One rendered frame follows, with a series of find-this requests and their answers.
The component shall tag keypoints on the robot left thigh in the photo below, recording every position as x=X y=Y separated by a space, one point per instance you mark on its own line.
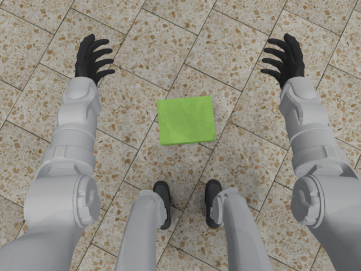
x=138 y=246

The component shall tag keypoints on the right robot upper arm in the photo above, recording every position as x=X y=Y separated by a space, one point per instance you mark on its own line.
x=330 y=206

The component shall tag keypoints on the robot left hand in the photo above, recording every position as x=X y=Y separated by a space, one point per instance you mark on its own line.
x=86 y=66

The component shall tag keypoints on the robot left foot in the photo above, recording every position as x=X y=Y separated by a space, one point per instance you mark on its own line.
x=162 y=189

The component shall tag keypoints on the robot right hand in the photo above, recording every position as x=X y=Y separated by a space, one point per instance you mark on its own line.
x=292 y=59

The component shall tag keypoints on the left robot forearm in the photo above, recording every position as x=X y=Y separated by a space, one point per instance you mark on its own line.
x=73 y=137

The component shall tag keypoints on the carton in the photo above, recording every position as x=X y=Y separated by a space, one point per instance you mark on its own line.
x=186 y=120

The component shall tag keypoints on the right robot forearm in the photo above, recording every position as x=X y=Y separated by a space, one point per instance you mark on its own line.
x=315 y=150

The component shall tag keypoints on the left robot upper arm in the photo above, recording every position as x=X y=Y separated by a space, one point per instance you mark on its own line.
x=57 y=210

